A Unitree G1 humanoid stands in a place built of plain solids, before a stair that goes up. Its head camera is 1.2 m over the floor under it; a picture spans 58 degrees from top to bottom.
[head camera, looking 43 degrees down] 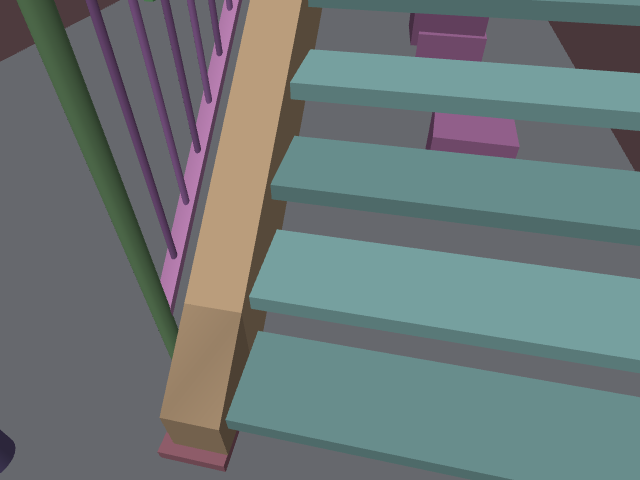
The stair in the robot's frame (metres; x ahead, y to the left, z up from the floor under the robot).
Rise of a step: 0.18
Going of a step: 0.24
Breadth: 1.29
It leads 12 degrees to the right of straight ahead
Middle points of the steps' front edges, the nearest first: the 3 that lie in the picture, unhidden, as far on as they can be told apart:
0.57 -0.46 0.35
0.80 -0.50 0.53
1.04 -0.55 0.70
